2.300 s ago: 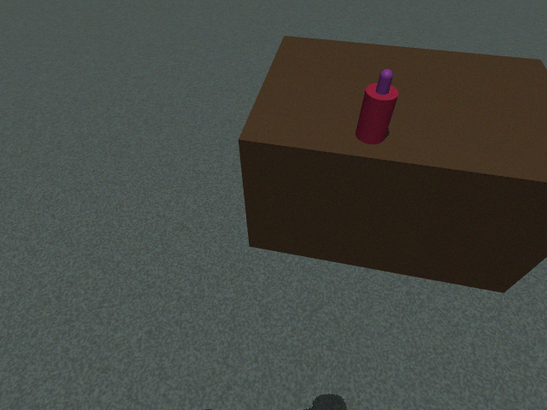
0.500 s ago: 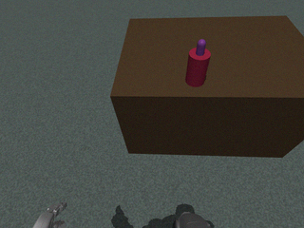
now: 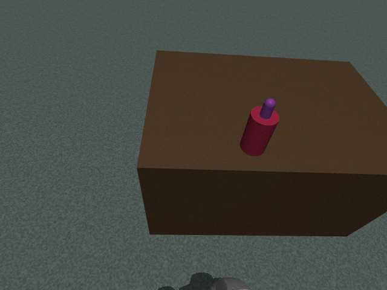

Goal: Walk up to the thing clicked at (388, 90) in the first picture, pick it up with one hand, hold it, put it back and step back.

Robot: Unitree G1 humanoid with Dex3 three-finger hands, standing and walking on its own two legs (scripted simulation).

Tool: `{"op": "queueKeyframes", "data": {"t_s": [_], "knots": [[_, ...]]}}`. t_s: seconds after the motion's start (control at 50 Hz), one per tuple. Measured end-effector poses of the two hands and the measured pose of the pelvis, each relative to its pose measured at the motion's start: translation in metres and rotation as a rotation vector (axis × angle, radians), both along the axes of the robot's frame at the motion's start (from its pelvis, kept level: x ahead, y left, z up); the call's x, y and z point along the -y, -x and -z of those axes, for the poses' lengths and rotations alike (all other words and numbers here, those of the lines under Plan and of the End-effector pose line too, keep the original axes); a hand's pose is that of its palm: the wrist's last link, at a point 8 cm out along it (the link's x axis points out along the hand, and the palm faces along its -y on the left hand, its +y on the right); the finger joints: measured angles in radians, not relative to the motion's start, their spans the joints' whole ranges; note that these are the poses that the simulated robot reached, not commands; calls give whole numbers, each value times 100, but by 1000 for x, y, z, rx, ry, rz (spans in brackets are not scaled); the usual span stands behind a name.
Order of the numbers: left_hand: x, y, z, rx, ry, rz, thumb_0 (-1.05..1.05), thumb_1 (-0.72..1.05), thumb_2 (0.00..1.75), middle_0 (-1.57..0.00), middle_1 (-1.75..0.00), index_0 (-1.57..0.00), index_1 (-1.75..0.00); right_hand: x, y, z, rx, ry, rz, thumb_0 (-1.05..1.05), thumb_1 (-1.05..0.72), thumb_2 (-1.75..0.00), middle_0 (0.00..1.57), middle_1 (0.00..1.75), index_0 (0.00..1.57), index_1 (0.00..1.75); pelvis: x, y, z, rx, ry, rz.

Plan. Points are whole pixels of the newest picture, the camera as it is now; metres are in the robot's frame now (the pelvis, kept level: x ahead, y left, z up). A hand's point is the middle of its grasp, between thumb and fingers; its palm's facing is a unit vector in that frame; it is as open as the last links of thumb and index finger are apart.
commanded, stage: walk up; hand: right
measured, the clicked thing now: (260, 125) +0.60 -0.21 -0.05
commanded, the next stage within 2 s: stand in 1.66 s
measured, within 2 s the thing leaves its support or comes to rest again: neither
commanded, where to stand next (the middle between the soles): +0.18 -0.01 m, yaw +2 degrees
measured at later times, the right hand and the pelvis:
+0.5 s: hand (302, 288) +0.16 -0.26 -0.16, palm faces -0.03 +0.93 -0.37, open 7.4 cm; pelvis +0.09 +0.00 -0.01, yaw +0 degrees
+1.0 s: hand (297, 253) +0.23 -0.26 -0.13, palm faces -0.07 +0.93 -0.36, open 7.4 cm; pelvis +0.11 -0.01 +0.02, yaw +1 degrees
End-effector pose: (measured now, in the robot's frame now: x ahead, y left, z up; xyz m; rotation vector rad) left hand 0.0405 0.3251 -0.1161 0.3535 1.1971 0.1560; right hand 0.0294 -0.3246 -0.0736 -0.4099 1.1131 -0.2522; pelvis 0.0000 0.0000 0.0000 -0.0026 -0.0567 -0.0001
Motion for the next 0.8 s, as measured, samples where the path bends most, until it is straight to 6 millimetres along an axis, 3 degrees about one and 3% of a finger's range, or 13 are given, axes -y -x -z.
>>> {"op": "queueKeyframes", "data": {"t_s": [0.1, 0.2, 0.3, 0.38, 0.46, 0.56, 0.8], "knots": [[0, -45, -10, 2, 17, 31, 1, 91, 90, -20, -30, -21, -30, -10, -10, -4, -46, -13, 22, 1, -90, -89, 20, 30, 21, 30, -5, -31, -9, -3, 2, 15], [10, -96, -15, 46, 2, 43, 0, 91, 90, -20, -30, -21, -30, -10, -28, 12, -96, -38, 33, 1, -90, -89, 20, 30, 21, 30, -3, -56, -6, -5, -1, 12], [29, -139, -9, 108, -21, 48, 0, 91, 90, -20, -30, -21, -30, -4, -63, 44, -102, -72, 41, 1, -90, -89, 20, 30, 21, 30, 9, -77, 11, -3, 4, 13], [42, -157, -12, 140, -5, 55, 0, 91, 90, -20, -30, -21, -30, -11, -96, 52, -75, -91, 24, 1, -90, -89, 20, 30, 21, 30, 8, -84, 10, -4, -3, 12], [42, -169, -8, 156, 12, 47, 0, 91, 90, -20, -30, -21, -30, -18, -119, 50, -37, -89, -8, 1, -90, -89, 20, 30, 21, 30, 4, -89, 11, -9, -6, 4], [36, -170, -2, 127, 40, -3, 0, 91, 90, -20, -30, -21, -30, -22, -131, 41, -41, -70, -16, 1, -90, -89, 20, 30, 21, 30, -1, -97, 7, -3, -7, 7], [28, -140, -5, 1, 37, -86, 0, 91, 90, -20, -30, -21, -30, -19, -172, 22, -43, -60, -45, 1, -90, -89, 20, 30, 21, 30, 3, -110, -10, -6, 0, -10]]}}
